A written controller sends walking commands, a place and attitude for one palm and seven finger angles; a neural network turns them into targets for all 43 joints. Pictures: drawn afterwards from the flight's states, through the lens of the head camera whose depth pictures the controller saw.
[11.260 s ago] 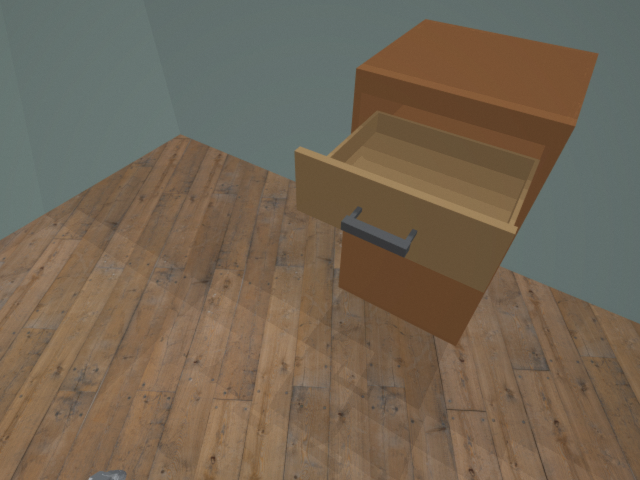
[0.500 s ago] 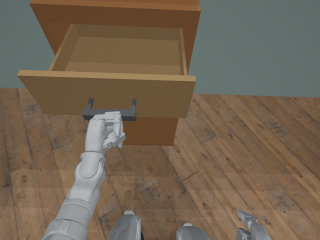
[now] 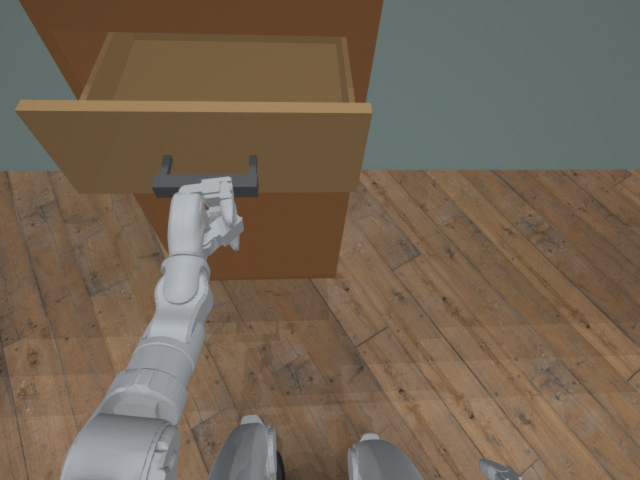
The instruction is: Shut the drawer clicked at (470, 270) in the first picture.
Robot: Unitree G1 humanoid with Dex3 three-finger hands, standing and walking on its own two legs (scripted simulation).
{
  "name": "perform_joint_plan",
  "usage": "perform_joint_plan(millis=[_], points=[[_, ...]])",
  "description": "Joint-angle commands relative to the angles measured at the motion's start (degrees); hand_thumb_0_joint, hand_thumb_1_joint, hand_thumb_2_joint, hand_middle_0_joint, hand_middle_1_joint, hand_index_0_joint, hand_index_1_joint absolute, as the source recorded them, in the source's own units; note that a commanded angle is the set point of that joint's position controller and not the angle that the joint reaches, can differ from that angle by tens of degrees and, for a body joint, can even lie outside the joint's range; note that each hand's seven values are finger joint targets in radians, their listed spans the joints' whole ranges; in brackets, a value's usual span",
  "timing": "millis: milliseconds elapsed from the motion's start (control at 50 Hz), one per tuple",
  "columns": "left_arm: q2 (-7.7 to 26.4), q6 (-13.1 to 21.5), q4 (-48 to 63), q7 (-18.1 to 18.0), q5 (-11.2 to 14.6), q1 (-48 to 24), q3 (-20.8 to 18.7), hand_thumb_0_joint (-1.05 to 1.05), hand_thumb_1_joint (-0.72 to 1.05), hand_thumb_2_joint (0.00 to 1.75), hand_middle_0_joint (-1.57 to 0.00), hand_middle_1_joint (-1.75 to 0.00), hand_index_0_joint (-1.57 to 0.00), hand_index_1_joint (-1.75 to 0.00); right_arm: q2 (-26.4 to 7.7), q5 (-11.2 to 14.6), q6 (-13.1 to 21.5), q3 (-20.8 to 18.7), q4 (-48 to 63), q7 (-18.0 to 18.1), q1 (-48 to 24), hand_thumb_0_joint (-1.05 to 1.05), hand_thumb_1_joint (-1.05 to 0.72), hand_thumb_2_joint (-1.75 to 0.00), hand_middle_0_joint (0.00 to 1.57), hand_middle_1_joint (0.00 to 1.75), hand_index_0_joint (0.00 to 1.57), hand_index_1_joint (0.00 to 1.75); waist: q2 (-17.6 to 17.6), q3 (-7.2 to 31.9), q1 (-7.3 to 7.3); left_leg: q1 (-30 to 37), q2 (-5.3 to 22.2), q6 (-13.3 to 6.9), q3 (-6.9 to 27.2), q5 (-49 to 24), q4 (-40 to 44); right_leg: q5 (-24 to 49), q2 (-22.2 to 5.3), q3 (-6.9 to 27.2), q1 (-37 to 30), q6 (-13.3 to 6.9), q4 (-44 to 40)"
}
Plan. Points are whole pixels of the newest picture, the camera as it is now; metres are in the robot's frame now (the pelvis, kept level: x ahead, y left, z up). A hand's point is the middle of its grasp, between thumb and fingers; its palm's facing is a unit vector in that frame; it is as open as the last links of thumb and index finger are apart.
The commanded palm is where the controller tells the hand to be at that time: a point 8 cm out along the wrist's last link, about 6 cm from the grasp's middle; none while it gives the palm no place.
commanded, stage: push the drawer shut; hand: left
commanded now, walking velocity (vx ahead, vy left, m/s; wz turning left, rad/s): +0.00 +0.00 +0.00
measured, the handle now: (208, 174) +0.51 +0.14 +0.05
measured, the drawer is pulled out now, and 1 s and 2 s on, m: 0.16 0.02 0.00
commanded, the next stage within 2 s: pull the fist back off the drawer in 1.62 s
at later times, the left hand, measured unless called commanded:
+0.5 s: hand (237, 179) +0.50 +0.10 +0.05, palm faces +0.02 -1.00 -0.04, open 3.1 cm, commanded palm +0.48 +0.15 +0.05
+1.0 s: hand (239, 143) +0.57 +0.10 +0.05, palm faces +0.01 -1.00 -0.03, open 2.9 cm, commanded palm +0.56 +0.14 +0.05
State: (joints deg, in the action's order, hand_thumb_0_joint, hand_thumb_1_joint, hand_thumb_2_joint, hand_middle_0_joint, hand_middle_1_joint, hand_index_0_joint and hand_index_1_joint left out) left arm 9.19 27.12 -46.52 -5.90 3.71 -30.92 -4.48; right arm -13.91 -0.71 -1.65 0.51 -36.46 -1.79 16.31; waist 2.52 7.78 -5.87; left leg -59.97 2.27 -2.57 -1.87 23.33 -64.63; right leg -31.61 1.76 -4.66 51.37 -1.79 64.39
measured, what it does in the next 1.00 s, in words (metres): stands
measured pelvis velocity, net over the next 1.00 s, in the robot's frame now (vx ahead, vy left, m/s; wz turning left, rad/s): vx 0.01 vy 0.00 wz -0.04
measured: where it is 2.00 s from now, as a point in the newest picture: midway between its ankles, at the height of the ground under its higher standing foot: outside the picture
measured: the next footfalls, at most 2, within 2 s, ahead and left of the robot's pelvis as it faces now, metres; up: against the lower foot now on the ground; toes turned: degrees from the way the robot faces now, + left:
none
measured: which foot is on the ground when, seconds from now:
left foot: down 0.00-1.00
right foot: down 0.00-1.00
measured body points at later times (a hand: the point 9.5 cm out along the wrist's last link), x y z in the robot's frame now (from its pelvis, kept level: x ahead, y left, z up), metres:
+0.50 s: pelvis +0.01 -0.01 -0.01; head +0.12 +0.01 +0.43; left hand +0.49 +0.16 +0.05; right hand +0.03 -0.27 -0.13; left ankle +0.07 +0.09 -0.65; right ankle +0.00 -0.11 -0.65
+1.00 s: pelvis +0.01 +0.00 -0.02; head +0.16 +0.02 +0.40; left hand +0.56 +0.16 +0.05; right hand -0.02 -0.25 -0.13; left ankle +0.07 +0.09 -0.65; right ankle +0.00 -0.11 -0.65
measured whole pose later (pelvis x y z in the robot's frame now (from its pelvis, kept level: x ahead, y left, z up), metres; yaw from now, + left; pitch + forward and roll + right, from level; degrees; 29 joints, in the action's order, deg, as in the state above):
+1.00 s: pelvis +0.01 +0.00 -0.02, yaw -2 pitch +27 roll -5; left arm 24.2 24.7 -72.8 -1.0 -1.3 -61.6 -18.7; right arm -14.7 -3.4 -3.2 1.9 -36.5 -3.4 23.1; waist 3.8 7.9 -13.5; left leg -72.9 4.1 -2.7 -0.4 25.7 -71.0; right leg -32.7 3.7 -5.6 63.2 -1.9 68.5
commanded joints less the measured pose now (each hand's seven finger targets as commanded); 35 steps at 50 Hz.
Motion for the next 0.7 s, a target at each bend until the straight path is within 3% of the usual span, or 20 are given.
perform_joint_plan(millis=[0, 20, 60, 120, 140, 240, 280, 300, 420, 460, 480, 540, 560, 620, 640, 680], points=[[7.56, 4.80, 10.28, -0.19, -0.03, -30.52, -2.77, 0.00, 0.90, 0.90, -1.40, -1.60, -1.40, -1.60, -8.69, -0.12, 1.39, -3.02, 4.62, 0.69, 4.47, 0.00, -0.90, -0.90, 0.20, 0.30, 0.20, 0.30, -0.09, 22.48, -3.40, 25.01, -1.01, 0.76, 5.24, -5.06, 7.19, 9.78, 0.83, 3.29, 2.06, 0.90, -11.27], [8.92, 4.99, 9.50, -0.11, -0.14, -31.44, -3.89, 0.00, 0.90, 0.90, -1.40, -1.60, -1.40, -1.60, -8.85, -0.23, 1.44, -3.09, 4.40, 0.73, 5.10, 0.00, -0.90, -0.90, 0.20, 0.30, 0.20, 0.30, 0.16, 22.61, -3.37, 25.15, -0.89, 0.77, 5.48, -5.75, 7.06, 10.29, 0.99, 3.17, 2.33, 0.82, -10.72], [8.03, 5.17, 7.29, 0.34, -0.16, -33.62, -3.25, 0.00, 0.90, 0.90, -1.40, -1.60, -1.40, -1.60, -8.76, -0.27, 1.23, -3.09, 4.06, 0.59, 5.47, 0.00, -0.90, -0.90, 0.20, 0.30, 0.20, 0.30, -0.12, 22.31, -4.20, 24.83, -0.98, 0.68, 5.32, -5.06, 6.64, 9.86, 0.94, 3.35, 3.19, 0.98, -11.13], [12.10, 5.70, 4.58, 0.68, -0.31, -35.85, -6.52, 0.00, 0.90, 0.90, -1.40, -1.60, -1.40, -1.60, -9.16, -0.49, 1.17, -3.02, 3.56, 0.71, 6.70, 0.00, -0.90, -0.90, 0.20, 0.30, 0.20, 0.30, 0.45, 22.53, -3.94, 23.39, -1.20, 0.43, 4.86, -5.47, 5.96, 10.57, 1.10, 3.91, 2.24, 0.94, -10.96], [12.42, 5.96, 4.39, 0.91, -0.37, -36.40, -6.96, 0.00, 0.90, 0.90, -1.40, -1.60, -1.40, -1.60, -9.06, -0.58, 1.06, -2.96, 3.66, 0.67, 6.92, 0.00, -0.90, -0.90, 0.20, 0.30, 0.20, 0.30, 0.10, 24.31, -3.87, 23.40, -1.25, 0.45, 4.79, -6.39, 5.69, 11.51, 1.04, 4.00, 1.37, 1.03, -10.60], [12.53, 6.12, 0.28, 2.17, -0.41, -40.42, -7.25, 0.00, 0.90, 0.90, -1.40, -1.60, -1.40, -1.60, -9.15, -0.75, 0.59, -2.97, 3.17, 0.35, 8.52, 0.00, -0.90, -0.90, 0.20, 0.30, 0.20, 0.30, 0.84, 24.17, -4.97, 23.13, -1.25, 0.35, 4.94, -7.40, 4.93, 12.45, 1.32, 3.86, 2.63, 1.01, -10.19], [14.87, 5.97, -1.33, 2.43, -0.34, -39.93, -9.24, 0.00, 0.90, 0.90, -1.40, -1.60, -1.40, -1.60, -9.35, -0.81, 0.25, -2.94, 3.21, 0.25, 9.04, 0.00, -0.90, -0.90, 0.20, 0.30, 0.20, 0.30, 1.12, 24.36, -4.45, 21.78, -1.34, 0.31, 4.51, -7.67, 4.56, 12.95, 1.39, 4.36, 1.61, 1.01, -10.30], [14.77, 5.96, -1.28, 2.70, -0.24, -41.40, -9.04, 0.00, 0.90, 0.90, -1.40, -1.60, -1.40, -1.60, -9.29, -0.83, 0.17, -2.94, 3.14, 0.24, 9.16, 0.00, -0.90, -0.90, 0.20, 0.30, 0.20, 0.30, 0.31, 24.64, -5.20, 21.04, -1.31, 0.12, 4.35, -7.68, 4.10, 13.44, 1.32, 4.69, 1.25, 1.23, -10.40], [17.85, 5.91, -3.43, 3.75, -0.48, -44.01, -11.47, 0.00, 0.90, 0.90, -1.40, -1.60, -1.40, -1.60, -9.55, -1.16, -0.32, -3.00, 2.94, -0.05, 11.49, 0.00, -0.90, -0.90, 0.20, 0.30, 0.20, 0.30, 2.16, 26.31, -5.25, 21.96, -1.18, 0.09, 4.72, -10.43, 3.40, 15.68, 1.82, 4.34, 1.74, 0.95, -9.14], [15.99, 5.59, -4.62, 4.23, -0.64, -45.77, -9.86, 0.00, 0.90, 0.90, -1.40, -1.60, -1.40, -1.60, -9.43, -1.18, -0.55, -3.00, 2.73, -0.25, 11.75, 0.00, -0.90, -0.90, 0.20, 0.30, 0.20, 0.30, 2.86, 25.61, -6.25, 22.40, -1.06, 0.08, 4.79, -10.57, 3.01, 15.50, 1.89, 4.19, 3.57, 0.99, -9.34], [17.82, 5.47, -5.16, 4.08, -0.60, -46.49, -11.39, 0.00, 0.90, 0.90, -1.40, -1.60, -1.40, -1.60, -9.69, -1.28, -0.62, -3.00, 2.42, -0.31, 12.36, 0.00, -0.90, -0.90, 0.20, 0.30, 0.20, 0.30, 2.35, 25.22, -6.20, 21.70, -0.99, 0.08, 4.85, -10.26, 2.98, 15.18, 1.99, 4.14, 3.28, 1.00, -9.36], [17.81, 5.30, -6.38, 4.18, -1.12, -49.72, -10.82, 0.00, 0.90, 0.90, -1.40, -1.60, -1.40, -1.60, -9.85, -1.41, -0.66, -2.94, 2.32, -0.37, 12.88, 0.00, -0.90, -0.90, 0.20, 0.30, 0.20, 0.30, 3.16, 25.53, -7.26, 21.19, -0.97, -0.06, 5.07, -9.47, 2.44, 14.07, 2.04, 4.19, 4.89, 1.04, -9.15], [20.55, 5.18, -7.60, 3.84, -1.48, -49.79, -12.94, 0.00, 0.90, 0.90, -1.40, -1.60, -1.40, -1.60, -10.27, -1.54, -0.83, -2.96, 1.96, -0.25, 13.56, 0.00, -0.90, -0.90, 0.20, 0.30, 0.20, 0.30, 2.48, 25.43, -7.02, 20.91, -0.78, -0.01, 5.41, -9.47, 2.34, 13.57, 2.11, 3.89, 5.31, 0.90, -8.86], [19.33, 4.78, -8.88, 3.91, -2.01, -52.86, -11.53, 0.00, 0.90, 0.90, -1.40, -1.60, -1.40, -1.60, -10.24, -1.79, -0.75, -2.86, 1.91, -0.44, 14.23, 0.00, -0.90, -0.90, 0.20, 0.30, 0.20, 0.30, 3.57, 25.37, -8.37, 21.06, -0.78, -0.24, 5.70, -9.64, 1.71, 13.33, 2.24, 3.76, 7.19, 0.90, -8.52], [19.84, 4.75, -8.79, 3.89, -2.27, -54.27, -11.53, 0.00, 0.90, 0.90, -1.40, -1.60, -1.40, -1.60, -10.33, -1.86, -0.79, -2.80, 1.67, -0.46, 14.51, 0.00, -0.90, -0.90, 0.20, 0.30, 0.20, 0.30, 4.81, 26.23, -8.57, 21.76, -0.68, -0.16, 5.84, -10.14, 1.54, 13.40, 2.26, 3.65, 7.81, 0.87, -8.38], [22.37, 4.10, -10.92, 3.72, -2.58, -54.45, -13.47, 0.00, 0.90, 0.90, -1.40, -1.60, -1.40, -1.60, -10.76, -2.03, -0.98, -2.73, 1.63, -0.47, 15.17, 0.00, -0.90, -0.90, 0.20, 0.30, 0.20, 0.30, 3.45, 26.05, -8.65, 20.22, -0.58, -0.26, 5.93, -9.01, 1.25, 12.15, 2.42, 3.60, 7.71, 0.87, -8.44]])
